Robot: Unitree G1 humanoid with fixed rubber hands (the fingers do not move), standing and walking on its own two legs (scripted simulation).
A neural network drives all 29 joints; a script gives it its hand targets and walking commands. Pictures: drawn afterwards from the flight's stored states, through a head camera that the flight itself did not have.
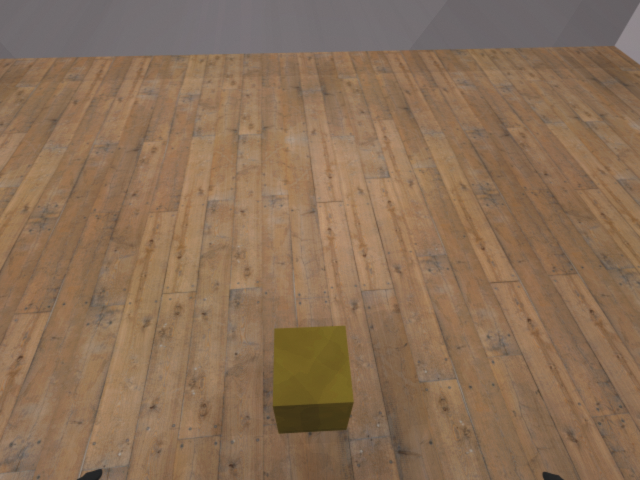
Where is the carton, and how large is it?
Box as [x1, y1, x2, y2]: [273, 326, 353, 433]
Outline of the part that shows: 345,326 274,329 273,409 279,433 335,430 346,428 353,399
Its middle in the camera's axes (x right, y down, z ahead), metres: -0.03 +0.40 +1.12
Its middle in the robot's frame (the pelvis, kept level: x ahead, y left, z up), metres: +0.48 +0.02 -0.64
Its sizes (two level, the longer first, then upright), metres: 0.210 0.200 0.250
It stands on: the floor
